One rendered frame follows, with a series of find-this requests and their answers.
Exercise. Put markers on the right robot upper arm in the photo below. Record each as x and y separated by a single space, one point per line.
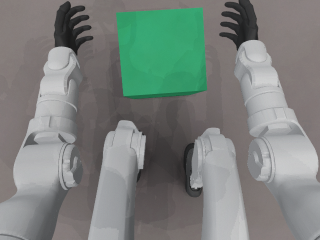
287 165

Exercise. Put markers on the carton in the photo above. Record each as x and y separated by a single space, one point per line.
162 52

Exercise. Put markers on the robot right shin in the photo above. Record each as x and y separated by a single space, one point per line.
195 177

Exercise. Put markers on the left robot forearm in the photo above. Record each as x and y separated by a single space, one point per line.
57 103

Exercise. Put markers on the right robot foot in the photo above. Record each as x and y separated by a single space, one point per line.
187 164

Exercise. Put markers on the robot left hand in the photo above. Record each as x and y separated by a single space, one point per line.
65 35

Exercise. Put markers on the left robot upper arm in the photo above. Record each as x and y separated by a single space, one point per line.
44 173

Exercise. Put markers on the right robot forearm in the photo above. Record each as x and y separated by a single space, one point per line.
263 96

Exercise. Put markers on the robot right hand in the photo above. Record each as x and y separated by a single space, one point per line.
247 28

